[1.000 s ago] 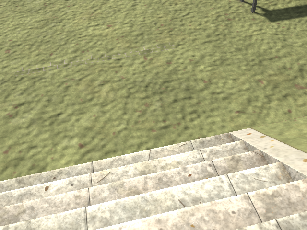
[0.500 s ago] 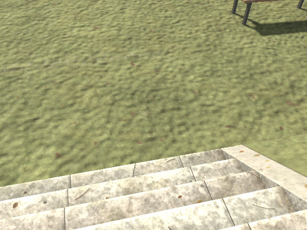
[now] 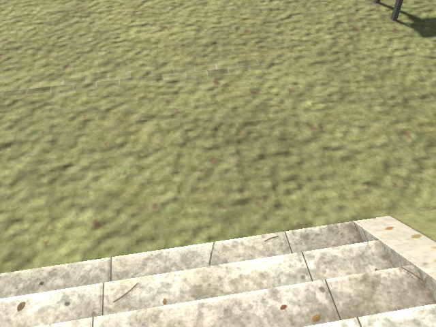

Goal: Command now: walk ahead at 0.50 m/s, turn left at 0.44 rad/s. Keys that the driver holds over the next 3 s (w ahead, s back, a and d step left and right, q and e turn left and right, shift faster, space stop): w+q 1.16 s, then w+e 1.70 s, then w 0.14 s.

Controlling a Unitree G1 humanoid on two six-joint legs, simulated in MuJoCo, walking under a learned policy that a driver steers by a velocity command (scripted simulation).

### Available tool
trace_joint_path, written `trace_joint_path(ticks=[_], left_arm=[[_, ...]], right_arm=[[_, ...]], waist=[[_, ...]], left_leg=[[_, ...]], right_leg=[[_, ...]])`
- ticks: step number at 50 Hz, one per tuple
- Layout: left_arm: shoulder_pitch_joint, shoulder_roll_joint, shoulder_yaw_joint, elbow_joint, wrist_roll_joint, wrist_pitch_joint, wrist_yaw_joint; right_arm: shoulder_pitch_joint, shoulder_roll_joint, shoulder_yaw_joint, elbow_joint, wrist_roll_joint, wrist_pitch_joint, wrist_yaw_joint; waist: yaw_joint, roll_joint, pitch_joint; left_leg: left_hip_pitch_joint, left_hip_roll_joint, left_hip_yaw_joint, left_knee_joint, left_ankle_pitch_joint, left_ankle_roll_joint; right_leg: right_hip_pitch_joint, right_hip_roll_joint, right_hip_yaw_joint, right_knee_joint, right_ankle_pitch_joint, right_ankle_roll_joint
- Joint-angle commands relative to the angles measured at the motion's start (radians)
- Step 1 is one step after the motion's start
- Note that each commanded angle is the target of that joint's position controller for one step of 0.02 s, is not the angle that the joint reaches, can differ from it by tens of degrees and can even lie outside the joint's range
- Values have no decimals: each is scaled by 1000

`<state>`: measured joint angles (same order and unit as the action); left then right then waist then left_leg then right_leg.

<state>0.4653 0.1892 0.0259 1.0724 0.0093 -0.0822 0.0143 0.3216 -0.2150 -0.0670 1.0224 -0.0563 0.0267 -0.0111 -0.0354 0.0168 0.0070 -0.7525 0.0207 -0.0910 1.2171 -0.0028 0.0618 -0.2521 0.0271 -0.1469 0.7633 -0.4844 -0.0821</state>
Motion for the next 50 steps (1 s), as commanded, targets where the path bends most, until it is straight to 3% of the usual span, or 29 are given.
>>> trace_joint_path(ticks=[1, 5, 8, 10, 11, 13, 14, 15, 16, 17, 18, 20, 21, 22, 24, 27, 33, 36, 38, 39, 40, 41, 42, 43, 44, 45, 46, 48, 50], left_arm=[[-45, 61, 1, -47, -10, -40, 12], [-28, 98, 5, -36, -4, -36, 19], [53, 97, 8, -17, 26, -10, 30], [78, 124, 12, -12, 44, 18, 42], [67, 135, 15, 4, 51, 37, 48], [36, 148, 16, -14, 38, 51, 44], [53, 89, 15, -38, 34, 52, 38], [65, 87, 6, -119, 6, 47, 35], [-78, 141, 14, -175, 15, 40, 34], [-116, 125, 7, -210, 22, 30, 32], [-184, 173, 20, -194, 45, 44, 31], [-121, 130, 23, -162, 49, 57, 14], [-203, 107, 20, -202, 42, 75, 7], [-189, 59, 11, -179, 71, 92, 1], [-45, 69, 18, -116, 58, 100, 0], [-287, 137, 44, -215, 42, 80, -7], [-399, 84, 27, -287, 53, 70, -26], [-348, 70, 20, -298, 16, 45, -24], [-268, 94, 25, -279, -22, 31, -7], [-107, 95, 40, -228, -12, 26, -4], [-31, 127, 51, -199, -17, 32, 5], [155, 157, 64, -158, -8, 32, 3], [165, 193, 52, -179, 8, 36, -13], [197, 195, 55, -176, -13, 39, -34], [185, 225, 70, -170, -9, 26, -28], [83, 141, 45, -196, -3, 32, -23], [79, 166, 40, -189, 9, 22, -14], [96, 93, 4, -133, 23, -1, -13], [-10, 85, -18, -164, 17, -14, -2]], right_arm=[[4, -39, -11, -50, 15, -12, 9], [-122, -13, 11, -77, 17, -29, 42], [-272, -24, 24, -144, 35, -30, 40], [-243, -38, 22, -149, 33, -32, 42], [-89, -48, 14, -100, 41, -30, 33], [177, -110, -15, -4, 19, -35, 26], [242, -216, -42, 23, 29, -32, 33], [260, -228, -35, -3, 63, -26, 36], [266, -223, -34, -27, 85, -15, 31], [260, -248, -40, -17, 64, -8, 13], [179, -171, -16, -38, 54, -1, 4], [92, -80, 29, -46, 25, -30, 9], [18, -60, 43, -79, 48, -46, -7], [42, -93, 36, -67, 50, -55, -13], [78, -158, 13, -61, 48, -64, -15], [124, -67, 32, -41, 63, -79, -31], [144, -85, 33, -113, 40, -67, -32], [120, -94, 30, -139, 15, -58, -26], [179, -80, 33, -123, 7, -34, -55], [138, -100, 30, -97, 6, -23, -58], [172, -96, 22, -106, 2, -19, -52], [147, -76, 13, -94, 23, -33, -30], [260, 10, 27, -158, 77, -48, -18], [255, -11, 38, -174, 87, -52, -38], [132, -60, 30, -204, 56, -47, -46], [-17, -118, 11, -200, 18, -28, -35], [-70, -117, 5, -234, 14, -13, -29], [-99, -53, 14, -218, 13, 3, -20], [-147, 5, 36, -240, 21, 1, 10]], waist=[[-37, -81, 71], [12, -74, 141], [106, -77, 242], [121, -70, 216], [59, -108, 120], [-70, 17, 7], [-56, 282, -42], [-33, 242, -213], [-111, 103, -247], [-101, 114, -204], [-58, -15, -83], [48, -5, 45], [86, -31, 118], [81, 4, 86], [122, 75, -18], [62, 21, 78], [-1, 65, 62], [-25, 112, 80], [-40, 77, 134], [40, 58, 77], [48, -38, 61], [136, -101, -52], [31, -235, -183], [54, -245, -234], [94, -234, -170], [91, -22, -36], [82, -134, 48], [14, -28, 163], [-40, -73, 160]], left_leg=[[82, -1, -19, -298, 460, 9], [284, -33, 80, -439, 617, 16], [231, -8, 131, -671, 479, 29], [293, 10, 168, -771, 328, 57], [427, 57, 130, -837, 324, 85], [741, -33, 203, -950, 289, 127], [1063, 116, 65, -664, 790, 213], [1305, 244, -147, -412, 901, 283], [1278, 303, -251, -554, 610, 323], [1149, 396, -439, -736, -5, 395], [931, 323, -430, -803, -303, 344], [550, 255, -402, -765, -316, 288], [290, 175, -303, -808, -293, 250], [211, 133, -290, -796, -207, 247], [225, 112, -268, -723, 117, 239], [314, 48, -331, -615, -314, 220], [285, -16, -385, -423, -386, 220], [205, -68, -346, -309, -290, 189], [396, -96, -334, -146, -183, 183], [324, -103, -300, 25, -43, 192], [303, -148, -254, 237, -184, 182], [24, -227, -124, 619, -613, 133], [-263, -213, -42, 989, -976, 104], [-405, -139, 2, 1048, -857, 115], [-516, -119, 32, 1057, -682, 104], [-486, -76, 14, 897, -529, 87], [-454, -47, -6, 837, -495, 58], [-461, -33, -70, 599, -289, 32], [-205, -63, 4, 235, -53, -9]], right_leg=[[-197, -234, 177, -150, 302, -34], [-294, -226, 114, -57, 72, -16], [-143, -253, 115, 80, 222, -43], [-51, -291, 130, 197, 392, -62], [3, -301, 118, 382, 475, -79], [-53, -191, 27, 868, 600, -62], [-473, -23, -47, 1366, -333, -18], [-796, -44, 53, 1478, -430, 3], [-920, -71, 104, 1421, -330, 6], [-1005, -81, 175, 1249, -246, 24], [-961, -112, 184, 1147, -195, 36], [-794, -154, 228, 815, 157, 79], [-640, -138, 199, 544, 332, 128], [-511, -113, 159, 519, 373, 143], [-390, -97, 155, 586, 526, 118], [-547, -104, 220, 210, 850, 105], [-365, -19, 216, 18, 854, 100], [-123, 23, 180, -116, 770, 93], [-127, -63, 271, -493, 704, 72], [80, -23, 149, -437, 841, 71], [181, -124, 271, -683, 790, 45], [534, -164, 240, -378, 1049, 15], [760, -350, 365, 33, 1414, -1], [779, -414, 428, 10, 1284, 3], [664, -478, 573, -178, 841, -120], [420, -381, 526, -323, 416, -101], [244, -450, 626, -330, 478, -148], [46, -334, 440, -207, 671, -31], [-263, -258, 309, -282, 591, 20]])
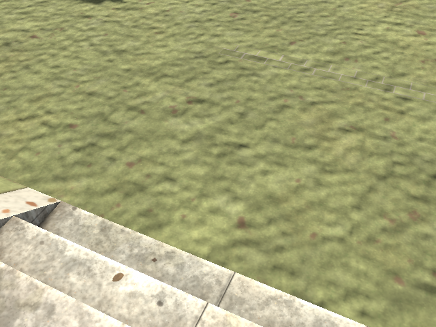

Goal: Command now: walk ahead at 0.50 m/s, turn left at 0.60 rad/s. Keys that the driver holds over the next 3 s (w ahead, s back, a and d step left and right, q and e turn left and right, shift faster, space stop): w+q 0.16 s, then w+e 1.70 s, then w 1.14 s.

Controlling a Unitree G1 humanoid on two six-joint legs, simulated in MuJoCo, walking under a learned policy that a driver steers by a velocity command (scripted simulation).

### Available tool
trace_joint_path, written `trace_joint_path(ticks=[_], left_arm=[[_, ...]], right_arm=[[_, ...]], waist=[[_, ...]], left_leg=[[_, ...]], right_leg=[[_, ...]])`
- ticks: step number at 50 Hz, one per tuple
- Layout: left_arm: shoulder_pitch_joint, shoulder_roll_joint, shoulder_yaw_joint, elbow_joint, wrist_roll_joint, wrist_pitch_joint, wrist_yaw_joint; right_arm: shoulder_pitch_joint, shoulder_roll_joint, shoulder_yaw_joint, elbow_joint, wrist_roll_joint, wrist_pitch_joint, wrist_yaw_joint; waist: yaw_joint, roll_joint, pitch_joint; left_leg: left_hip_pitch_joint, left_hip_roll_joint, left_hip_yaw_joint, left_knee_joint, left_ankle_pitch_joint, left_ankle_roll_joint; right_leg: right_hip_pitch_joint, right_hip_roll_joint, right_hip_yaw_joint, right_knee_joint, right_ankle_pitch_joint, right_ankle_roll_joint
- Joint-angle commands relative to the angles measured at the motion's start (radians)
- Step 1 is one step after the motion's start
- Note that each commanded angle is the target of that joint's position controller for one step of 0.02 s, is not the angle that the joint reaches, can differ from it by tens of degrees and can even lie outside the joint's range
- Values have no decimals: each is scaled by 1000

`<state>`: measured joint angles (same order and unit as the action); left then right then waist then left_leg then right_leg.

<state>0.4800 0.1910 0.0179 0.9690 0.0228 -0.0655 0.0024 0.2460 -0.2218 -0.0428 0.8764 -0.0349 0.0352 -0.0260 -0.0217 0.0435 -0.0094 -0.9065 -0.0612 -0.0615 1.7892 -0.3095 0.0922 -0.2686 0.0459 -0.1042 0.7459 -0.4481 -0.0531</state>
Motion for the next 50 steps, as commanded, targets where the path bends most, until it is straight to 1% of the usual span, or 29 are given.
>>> trace_joint_path(ticks=[1, 3, 5, 7, 10, 11, 12, 13, 15, 18, 20, 21, 22, 23, 24, 25, 26, 27, 28, 29, 30, 33, 34, 36, 40, 42, 47, 49, 50], left_arm=[[-63, 90, -13, -62, -1, -30, 12], [26, 183, 15, -19, -11, -27, 6], [105, 135, 12, 7, -15, -18, 14], [241, 101, 5, 49, 11, -8, 18], [358, 80, -2, 91, 43, -9, 23], [387, 70, -8, 110, 48, -13, 25], [330, 53, -16, 104, 44, -20, 33], [302, 47, -23, 103, 26, -32, 30], [127, 91, -12, 56, 6, -31, 22], [196, 82, -5, 92, 20, -11, 20], [207, 107, 12, 115, 51, 21, 35], [187, 109, 18, 121, 37, 30, 44], [212, 100, 21, 129, 16, 35, 41], [245, 75, 41, 143, -12, 37, 41], [384, 7, 22, 101, -42, 33, 48], [353, 36, 24, 87, -42, 30, 57], [279, 57, 34, 86, -24, 43, 57], [196, 44, 29, 31, 2, 58, 44], [86, 86, 44, 30, 38, 62, 29], [53, 51, 44, 1, 28, 83, 19], [20, 34, 44, -1, 29, 91, 12], [22, 39, 45, 5, 38, 114, 8], [-11, 48, 48, -7, 31, 116, 6], [-115, 76, 62, -52, 34, 107, -4], [-269, 58, 59, -125, 35, 96, -32], [-350, 58, 56, -159, 32, 93, -31], [-522, 62, 42, -233, -16, 72, -55], [-384, 82, 53, -177, -30, 65, -52], [-290, 113, 67, -129, -27, 66, -41]], right_arm=[[-67, 28, 16, -82, -4, -13, 37], [77, -8, -13, 25, -2, -2, 36], [-54, -53, -31, -7, -5, 3, 25], [-220, -28, -27, -50, -16, -9, 25], [-335, -1, -21, -62, -3, -47, 23], [-382, 1, -19, -65, -1, -61, 30], [-409, 13, -7, -80, 2, -79, 42], [-427, 26, -1, -60, 6, -90, 55], [-361, 35, 15, -29, 26, -80, 80], [-351, -4, 18, -11, 38, -70, 66], [-160, -84, -12, 58, 43, -79, 36], [24, -110, -27, 109, 22, -76, 19], [160, -119, -36, 147, -5, -72, 17], [227, -151, -46, 160, -8, -65, 27], [223, -152, -30, 143, 9, -79, 46], [229, -133, -32, 134, 28, -75, 56], [224, -116, -35, 129, 31, -77, 59], [110, -124, -40, 93, 36, -91, 43], [51, -43, -19, 78, 39, -108, 35], [36, -64, -20, 77, 32, -116, 27], [47, -48, -11, 90, 35, -123, 23], [119, -117, -27, 97, 19, -134, 19], [126, -109, -24, 92, 25, -135, 22], [112, -53, -18, 109, 42, -150, 20], [184, -44, -7, 122, 27, -159, -4], [197, -61, -7, 105, 12, -149, -10], [242, -101, -11, 94, -9, -105, -27], [242, -142, -26, 110, -13, -75, -35], [273, -148, -28, 114, -9, -67, -38]], waist=[[-60, -133, 147], [-60, -222, 37], [-4, -162, 91], [80, -130, 163], [150, -92, 211], [174, -116, 224], [143, -79, 226], [140, -74, 204], [79, -43, 215], [142, -87, 246], [90, -117, 156], [10, -96, 88], [-53, -13, 27], [-55, 116, -33], [44, 125, -187], [6, 96, -234], [-11, 77, -162], [29, 144, -156], [33, 34, -46], [73, 101, 47], [92, 48, 104], [109, 48, 40], [107, 62, 40], [102, 58, 66], [64, -4, 87], [20, -12, 113], [-97, 19, 224], [-50, 19, 179], [-23, -18, 98]], left_leg=[[90, 13, 9, -459, 360, -41], [193, 34, -16, -443, 477, -11], [-90, 56, -73, -503, 530, 21], [-319, 63, -88, -572, 440, 34], [-372, 39, -85, -715, 418, 16], [-345, 26, -65, -760, 440, 16], [-213, 29, -48, -918, 611, 8], [-39, 33, -1, -950, 772, 14], [375, 55, 122, -1112, 926, 15], [423, 120, 104, -1337, 816, -19], [529, 191, 24, -1559, 833, -20], [767, 152, 95, -1582, 846, -35], [1012, 147, 126, -1600, 864, -44], [1253, 248, 51, -1398, 1085, -23], [1486, 426, -61, -1038, 1384, 22], [1432, 471, -126, -1084, 1188, 67], [1248, 454, -134, -1194, 864, 89], [1041, 499, -231, -1351, 233, 161], [814, 433, -185, -1426, 107, 116], [589, 455, -154, -1462, 170, 125], [473, 420, -106, -1428, 269, 123], [483, 410, -70, -1333, 424, 122], [488, 410, -61, -1319, 420, 101], [559, 348, -15, -1258, 164, 37], [528, 368, 16, -1115, -68, 29], [499, 357, 62, -1058, -166, 17], [501, 399, 112, -954, -51, 12], [571, 413, 125, -749, 132, 35], [625, 390, 176, -573, 304, 48]], right_leg=[[-314, -259, 223, -270, 600, -9], [-157, -299, 253, -232, 762, -21], [114, -286, 248, -147, 576, -10], [325, -319, 297, -124, 514, -25], [373, -291, 293, -102, 421, -36], [351, -288, 314, -104, 438, -51], [254, -266, 264, -89, 366, -47], [143, -250, 253, -86, 290, -64], [-164, -211, 178, -116, 147, -69], [47, -198, 185, -8, 301, -84], [242, -192, 212, 285, 504, -114], [158, -160, 185, 506, 609, -113], [7, -86, 129, 783, 384, -101], [-267, 46, 82, 1117, -356, -70], [-491, -18, 201, 1107, -446, -57], [-541, -69, 200, 1062, -382, -54], [-542, -78, 177, 1075, -311, -67], [-535, -101, 168, 978, -95, -56], [-456, -129, 200, 861, 80, -52], [-378, -125, 185, 729, 178, -22], [-337, -129, 209, 619, 266, 13], [-346, -93, 174, 627, 361, 15], [-375, -87, 179, 624, 384, 5], [-484, -122, 270, 406, 647, -27], [-487, -66, 260, 217, 985, -20], [-433, -48, 212, 95, 995, -11], [-273, -84, 75, -194, 840, -25], [-144, -117, 77, -284, 706, -61], [-28, -64, 28, -326, 635, -70]])
Over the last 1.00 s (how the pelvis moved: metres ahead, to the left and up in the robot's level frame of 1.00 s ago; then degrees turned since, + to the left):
0.49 0.07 -0.38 34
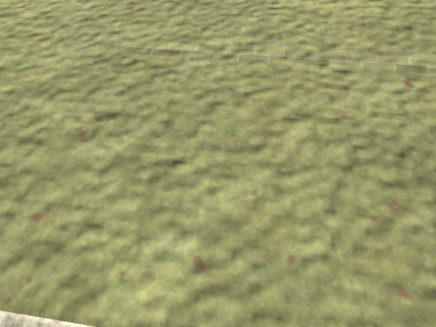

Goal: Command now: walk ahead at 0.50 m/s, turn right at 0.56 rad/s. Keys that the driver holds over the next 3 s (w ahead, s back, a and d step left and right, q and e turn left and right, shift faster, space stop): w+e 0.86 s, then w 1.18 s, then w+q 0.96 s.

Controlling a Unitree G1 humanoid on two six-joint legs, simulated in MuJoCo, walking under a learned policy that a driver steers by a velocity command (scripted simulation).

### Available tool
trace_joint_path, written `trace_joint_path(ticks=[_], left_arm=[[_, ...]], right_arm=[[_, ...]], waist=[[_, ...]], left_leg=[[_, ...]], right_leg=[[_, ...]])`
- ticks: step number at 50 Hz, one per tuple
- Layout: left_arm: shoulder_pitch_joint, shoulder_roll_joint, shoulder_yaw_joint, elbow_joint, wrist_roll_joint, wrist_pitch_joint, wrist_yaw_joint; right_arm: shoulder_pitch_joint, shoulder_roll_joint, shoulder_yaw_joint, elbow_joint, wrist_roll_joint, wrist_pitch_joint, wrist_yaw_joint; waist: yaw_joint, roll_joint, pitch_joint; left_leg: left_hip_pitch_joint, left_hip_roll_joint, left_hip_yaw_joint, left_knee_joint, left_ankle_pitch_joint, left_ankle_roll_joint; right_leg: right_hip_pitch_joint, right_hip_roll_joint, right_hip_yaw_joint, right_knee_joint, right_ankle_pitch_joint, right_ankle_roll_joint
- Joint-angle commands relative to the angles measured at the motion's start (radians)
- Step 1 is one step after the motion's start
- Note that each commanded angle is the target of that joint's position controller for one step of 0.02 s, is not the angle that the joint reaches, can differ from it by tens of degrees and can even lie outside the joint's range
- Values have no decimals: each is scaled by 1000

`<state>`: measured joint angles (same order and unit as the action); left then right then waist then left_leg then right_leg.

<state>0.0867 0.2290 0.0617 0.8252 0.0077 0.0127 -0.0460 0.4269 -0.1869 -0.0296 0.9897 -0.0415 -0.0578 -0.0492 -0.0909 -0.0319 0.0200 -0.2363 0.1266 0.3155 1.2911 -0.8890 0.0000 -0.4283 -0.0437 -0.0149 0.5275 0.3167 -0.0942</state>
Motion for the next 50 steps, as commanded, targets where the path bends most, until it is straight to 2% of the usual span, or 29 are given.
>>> trace_joint_path(ticks=[1, 2, 3, 4, 5, 6, 8, 10, 13, 16, 22, 27, 28, 29, 30, 31, 32, 33, 34, 35, 36, 37, 38, 40, 42, 43, 44, 46, 50], left_arm=[[291, 96, 37, 86, -9, -23, 12], [380, 164, 64, 134, 11, -24, 12], [423, 233, 61, 148, 11, -19, 5], [465, 263, 64, 132, -48, -3, 11], [489, 275, 68, 123, -40, 4, 23], [439, 226, 50, 125, -17, 14, 40], [343, 117, -3, 123, 21, -1, 44], [239, 60, -45, 89, 18, -43, 49], [253, 151, -17, 97, -1, -65, 57], [379, 100, -19, 123, -13, -64, 63], [381, 79, -20, 65, 2, -71, 90], [427, 62, -21, 69, 38, -55, 81], [387, 73, -22, 71, 49, -39, 88], [442, 67, -26, 73, 48, -28, 100], [391, 103, -19, 89, 55, -19, 93], [442, 108, -2, 78, 50, -23, 76], [492, 42, -7, 92, 5, -31, 55], [551, 27, -16, 51, -35, -35, 66], [521, 42, -24, 62, -21, -35, 74], [347, 79, -20, 11, 23, -34, 71], [216, 124, -2, 11, 59, -19, 62], [154, 117, 2, 3, 65, -7, 56], [128, 97, 6, 21, 44, -9, 56], [113, 38, -13, 23, 25, -14, 27], [182, 0, -9, 104, 52, -12, 9], [225, 9, -4, 119, 41, -4, 9], [116, 52, 5, 98, 32, -22, 2], [-67, 21, -8, 70, 33, -52, -13], [-215, 8, -24, 43, 32, -62, -20]], right_arm=[[56, -187, -40, -4, 4, 32, -23], [45, -157, -44, 3, 9, 33, -28], [75, -68, -32, -35, 17, 23, 1], [-11, -85, -24, -129, 30, 22, 10], [-113, -103, -23, -200, 35, 15, 9], [-188, -84, -13, -196, 11, 22, -4], [-131, -80, -16, -137, -7, 52, 4], [-183, -44, -4, -165, -15, 73, 15], [-70, -58, -8, -106, -32, 75, 33], [-234, -172, -59, -142, -7, 67, 41], [-416, -81, -33, -225, -15, 34, 74], [-409, -68, -26, -282, 37, 6, 71], [-306, -72, -36, -248, 51, 5, 68], [-221, -97, -41, -210, 51, 3, 49], [-47, -105, -58, -170, 39, 1, 46], [-10, -155, -72, -144, 37, 6, 43], [144, -181, -70, -126, 17, 12, 54], [191, -201, -56, -117, 6, 17, 75], [225, -191, -61, -114, 36, 18, 85], [175, -236, -84, -119, 34, -11, 79], [114, -147, -59, -123, 36, -13, 71], [125, -133, -44, -100, 27, -26, 67], [77, -72, -14, -84, 10, -41, 65], [-11, -91, -9, -97, 21, -57, 53], [74, -156, -27, -37, 23, -52, 36], [76, -164, -32, -41, 22, -45, 35], [38, -86, -18, -38, 32, -50, 32], [129, -31, 3, 5, 32, -60, 29], [204, -77, 3, 47, -10, -68, 35]], waist=[[143, 57, -19], [195, -78, -62], [151, -269, -128], [188, -183, -282], [238, -121, -334], [215, -47, -181], [101, 7, -12], [26, 12, 81], [-16, -62, -37], [71, -36, 39], [145, -35, 50], [245, -101, 99], [198, -116, 61], [190, -40, 85], [74, -4, 15], [86, 133, -6], [59, 202, -161], [95, 299, -256], [50, 277, -270], [16, 331, -224], [29, 155, -67], [37, 155, 60], [99, 50, 147], [166, 118, 166], [144, 210, 48], [167, 220, 3], [158, 148, 38], [84, 86, 84], [-2, 57, 179]], left_leg=[[-63, 184, -187, 184, 1011, 145], [-283, 75, -140, 621, 607, 122], [-753, -71, -107, 1029, -82, 80], [-912, -37, -201, 1068, -1, 69], [-1047, -72, -237, 998, 87, 39], [-1089, -37, -313, 869, 175, 37], [-970, -9, -370, 635, 460, 23], [-840, -33, -364, 316, 713, -33], [-480, -65, -322, 65, 1019, -60], [-714, -32, -411, -180, 1122, -35], [-431, -120, -399, -538, 1359, -34], [-164, -111, -412, -943, 1267, -8], [-18, -123, -375, -839, 1315, -9], [-68, -45, -475, -1117, 1253, 13], [171, -77, -346, -1080, 1390, 10], [311, 20, -489, -1188, 1232, 28], [665, 108, -457, -754, 1637, 17], [867, 238, -532, -466, 1849, 38], [818, 261, -555, -515, 1662, 51], [642, 325, -735, -732, 957, 227], [398, 281, -761, -860, 725, 240], [204, 283, -791, -835, 838, 245], [59, 183, -636, -794, 975, 151], [-239, 101, -451, -879, 978, 87], [-161, 127, -480, -842, 1214, 110], [-70, 128, -449, -797, 1259, 105], [-19, 28, -366, -752, 973, 60], [-14, 18, -389, -748, 750, 63], [41, 42, -415, -677, 670, 138]], right_leg=[[315, 44, -62, -184, -110, -58], [537, 0, 20, -156, -72, -114], [826, -108, 106, 281, 486, -164], [895, -209, 292, 258, 480, -205], [879, -337, 527, 19, 64, -299], [659, -359, 585, -103, -432, -303], [290, -271, 538, -74, -717, -230], [-35, -151, 456, -124, -784, -164], [-157, -85, 415, -113, -469, -189], [147, -62, 488, -25, -609, -202], [25, 30, 511, 154, -783, -198], [65, 107, 474, 326, -623, -154], [-12, 93, 492, 426, -580, -151], [140, 128, 471, 564, -558, -146], [46, 145, 391, 816, -490, -145], [-80, 208, 326, 1041, -820, -117], [-355, 252, 215, 1466, -1244, -83], [-631, 200, 165, 1656, -1263, -61], [-752, 139, 116, 1682, -1148, -52], [-825, 92, 77, 1611, -943, -36], [-805, 55, 84, 1533, -835, -21], [-774, 38, 117, 1461, -820, -11], [-733, 31, 203, 1199, -624, -1], [-474, 47, 144, 778, -379, 44], [-334, 62, 138, 747, -202, 29], [-371, 70, 115, 787, -137, 13], [-417, 62, 137, 565, 7, -2], [-391, 86, 108, 357, 221, -13], [-338, 89, 63, 170, 261, -10]])
Over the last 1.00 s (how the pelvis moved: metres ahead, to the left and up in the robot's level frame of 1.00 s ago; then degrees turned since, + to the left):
0.49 0.05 -0.30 -12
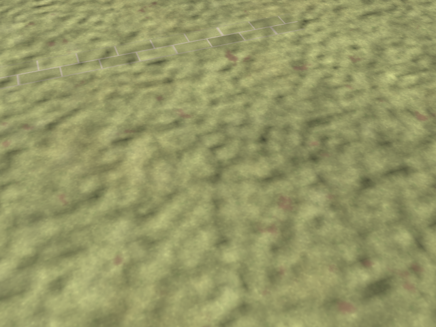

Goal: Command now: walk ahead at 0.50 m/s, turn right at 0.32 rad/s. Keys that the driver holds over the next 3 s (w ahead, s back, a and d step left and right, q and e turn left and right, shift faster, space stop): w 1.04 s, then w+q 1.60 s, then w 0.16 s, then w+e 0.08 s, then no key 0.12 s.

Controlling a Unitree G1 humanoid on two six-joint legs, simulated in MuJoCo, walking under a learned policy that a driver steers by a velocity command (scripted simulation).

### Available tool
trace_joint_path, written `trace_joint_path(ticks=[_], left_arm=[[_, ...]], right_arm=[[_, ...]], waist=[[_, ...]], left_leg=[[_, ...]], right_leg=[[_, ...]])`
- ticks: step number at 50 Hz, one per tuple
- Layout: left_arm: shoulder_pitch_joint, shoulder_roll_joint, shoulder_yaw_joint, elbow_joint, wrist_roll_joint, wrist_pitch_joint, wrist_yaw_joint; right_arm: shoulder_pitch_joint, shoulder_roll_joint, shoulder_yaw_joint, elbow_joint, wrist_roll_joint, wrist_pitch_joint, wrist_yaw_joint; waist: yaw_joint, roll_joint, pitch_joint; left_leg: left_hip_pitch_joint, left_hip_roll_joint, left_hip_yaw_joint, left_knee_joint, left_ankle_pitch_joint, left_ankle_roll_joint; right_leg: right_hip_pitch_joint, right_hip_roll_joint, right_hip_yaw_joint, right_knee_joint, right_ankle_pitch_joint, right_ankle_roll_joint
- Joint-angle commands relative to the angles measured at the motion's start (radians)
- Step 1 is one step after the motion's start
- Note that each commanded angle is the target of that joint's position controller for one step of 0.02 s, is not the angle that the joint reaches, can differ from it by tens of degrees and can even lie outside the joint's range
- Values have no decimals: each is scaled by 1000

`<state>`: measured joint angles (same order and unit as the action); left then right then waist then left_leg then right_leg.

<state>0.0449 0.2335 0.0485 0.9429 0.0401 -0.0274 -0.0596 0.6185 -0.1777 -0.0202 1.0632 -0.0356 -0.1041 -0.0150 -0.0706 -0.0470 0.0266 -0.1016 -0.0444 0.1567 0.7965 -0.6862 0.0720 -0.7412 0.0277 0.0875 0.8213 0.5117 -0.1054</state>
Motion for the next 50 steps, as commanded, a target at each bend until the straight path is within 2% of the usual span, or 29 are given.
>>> trace_joint_path(ticks=[1, 3, 5, 6, 7, 8, 9, 10, 11, 12, 13, 14, 15, 16, 17, 18, 21, 24, 26, 28, 29, 30, 31, 32, 34, 36, 39, 45, 50], left_arm=[[-224, 5, -15, -87, -8, -27, -5], [-255, 0, -27, -102, -26, -31, 0], [-223, 0, -34, -84, -29, -33, 3], [-150, 10, -31, -50, -27, -35, 14], [-47, 28, -22, -11, -30, -33, 22], [36, 40, -21, 21, -8, -37, 24], [188, 66, -7, 78, 11, -35, 19], [319, 147, 16, 117, 16, -30, 21], [455, 171, 26, 112, 0, -31, 27], [486, 146, 18, 104, -28, -32, 28], [463, 174, 32, 98, -17, -26, 53], [358, 123, 17, 64, -18, -26, 73], [301, 87, 9, 57, -16, -40, 85], [232, 57, -5, 55, -25, -51, 88], [226, 56, -4, 48, -22, -61, 87], [240, 57, -4, 55, -20, -73, 84], [233, 45, -6, 49, -39, -81, 71], [304, 75, 1, 61, -46, -72, 60], [345, 89, 4, 74, -34, -66, 63], [361, 100, 6, 80, -27, -63, 66], [379, 85, 1, 84, -23, -66, 64], [397, 47, -10, 50, -27, -72, 62], [486, -4, -10, 44, -54, -70, 54], [402, 82, 9, 38, -17, -57, 55], [292, 45, 9, 9, -18, -54, 47], [330, 16, 6, 25, -7, -34, 44], [308, 18, 10, 24, -6, -14, 41], [40, -2, -1, -61, -17, -14, 32], [-76, 1, -8, -99, -23, -20, 33]], right_arm=[[48, -78, -3, -9, -24, -26, 4], [60, -76, 1, 16, -20, -5, -3], [91, -62, 9, 46, -38, 28, -17], [94, -71, 9, 64, -52, 49, -25], [114, -78, 7, 77, -46, 52, -20], [135, -72, 12, 94, -23, 53, -14], [124, -71, 10, 103, -10, 61, -15], [119, -50, -1, 105, 1, 60, -7], [124, -80, -8, 52, 65, 57, -38], [13, -131, -12, 8, 60, 47, -42], [-94, -123, -10, -53, 47, 40, -29], [-170, -143, -20, -70, 11, 33, -10], [-204, -146, -36, -68, -21, 36, 4], [-207, -67, -26, -74, -30, 58, 17], [-191, -8, -17, -65, -34, 71, 26], [-188, 28, -7, -63, -27, 72, 30], [-279, 0, -10, -104, 4, 46, 36], [-419, -39, -20, -144, 12, 48, 36], [-489, -58, -27, -175, 10, 49, 37], [-394, -76, -40, -145, -1, 37, 35], [-244, -113, -57, -98, -5, 25, 28], [-70, -211, -79, -74, -18, 14, 16], [-42, -297, -96, -68, -8, 25, 19], [-150, -231, -81, -85, 23, 44, 22], [-308, -144, -58, -121, 14, 41, 28], [-325, -105, -47, -109, 16, 26, 20], [-268, -115, -49, -85, 21, 7, 18], [-180, -115, -45, -60, 24, 4, 13], [-106, -128, -46, -30, 17, 5, 5]], waist=[[-60, 66, 188], [-90, 122, 207], [-104, 83, 209], [-73, 55, 182], [-44, 35, 103], [-22, 4, 79], [68, -27, 50], [107, -140, -46], [150, -138, -308], [215, -33, -346], [214, -93, -314], [162, 14, -204], [119, 46, -121], [30, 117, -17], [10, 78, 17], [1, 38, 9], [-4, -60, -1], [45, -35, 32], [55, 1, 71], [3, 24, 44], [-54, 70, -24], [-108, 195, -155], [-59, 386, -238], [-26, 205, -127], [25, 109, 31], [80, 141, 33], [99, 122, 12], [52, 122, 54], [16, 134, 77]], left_leg=[[-38, 197, -248, -145, 481, 71], [-2, 188, -243, -89, 567, 73], [77, 185, -250, -1, 681, 82], [92, 193, -252, 106, 694, 103], [120, 192, -245, 200, 854, 107], [25, 164, -224, 336, 933, 101], [-160, 134, -208, 565, 762, 101], [-480, 4, -102, 925, -88, 58], [-782, 18, -161, 1181, -254, 34], [-911, 54, -194, 1103, -132, 41], [-1046, 77, -172, 1089, -75, 37], [-960, 112, -175, 854, 148, 22], [-865, 119, -204, 764, 257, 10], [-688, 151, -204, 503, 345, -38], [-558, 150, -191, 395, 370, -66], [-473, 151, -179, 330, 411, -78], [-286, 138, -155, 34, 635, -56], [-282, 103, -131, -78, 664, -38], [-305, 94, -116, -135, 596, -17], [-158, 44, -83, -225, 542, 9], [17, 43, -113, -261, 503, 35], [216, 276, -404, -328, 422, 95], [366, 482, -868, -506, 353, 225], [277, 425, -822, -526, 182, 191], [49, 345, -578, -559, 330, 143], [-59, 284, -440, -589, 539, 112], [-45, 257, -347, -612, 729, 125], [17, 222, -247, -651, 803, 122], [102, 252, -236, -623, 836, 127]], right_leg=[[-27, 9, -60, -204, 53, 6], [34, -21, -82, -304, -1, 15], [89, -59, -100, -434, -86, 13], [179, -100, -88, -512, -93, 3], [307, -81, -113, -534, -117, 1], [470, -30, -185, -536, -148, -5], [743, -77, -137, -616, -106, -18], [1101, -214, -36, -382, 320, -78], [1498, -433, 164, -24, 557, -189], [1489, -443, 214, -119, 311, -217], [1432, -461, 310, -251, -188, -289], [1153, -399, 294, -412, -538, -240], [945, -396, 305, -449, -514, -231], [646, -337, 220, -522, -416, -205], [496, -304, 182, -542, -352, -205], [426, -275, 143, -555, -264, -200], [340, -180, 3, -555, -224, -128], [437, -198, 41, -575, -358, -111], [520, -235, 63, -561, -378, -109], [560, -204, 21, -416, -260, -79], [524, -151, -35, -214, -218, -58], [397, -78, -114, 122, -448, -27], [124, 81, -143, 435, -1069, -2], [26, 4, -53, 481, -1017, -14], [48, -74, -52, 397, -854, -10], [160, -104, -57, 325, -798, 15], [156, -102, -77, 279, -739, 38], [89, -112, -128, -18, -566, 83], [139, -82, -153, -203, -551, 64]])
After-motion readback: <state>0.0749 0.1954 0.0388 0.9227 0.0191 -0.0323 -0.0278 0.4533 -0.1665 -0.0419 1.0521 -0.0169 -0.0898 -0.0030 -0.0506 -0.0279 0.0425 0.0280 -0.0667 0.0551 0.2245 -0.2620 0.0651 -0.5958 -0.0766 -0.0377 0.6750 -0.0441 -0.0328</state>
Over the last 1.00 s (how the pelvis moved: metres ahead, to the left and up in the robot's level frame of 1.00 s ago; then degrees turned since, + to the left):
0.52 -0.06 -0.30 -33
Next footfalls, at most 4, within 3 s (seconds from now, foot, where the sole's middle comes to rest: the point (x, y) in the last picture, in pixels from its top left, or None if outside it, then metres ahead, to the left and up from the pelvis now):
0.18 right None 0.29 -0.08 -0.91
0.58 left None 0.55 0.10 -0.91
1.12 right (233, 256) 0.82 -0.11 -0.91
1.68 left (179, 204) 1.07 0.09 -0.91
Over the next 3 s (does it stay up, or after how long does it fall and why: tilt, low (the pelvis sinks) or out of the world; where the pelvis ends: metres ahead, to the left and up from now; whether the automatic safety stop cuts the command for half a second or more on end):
stays up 1.48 0.36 -0.13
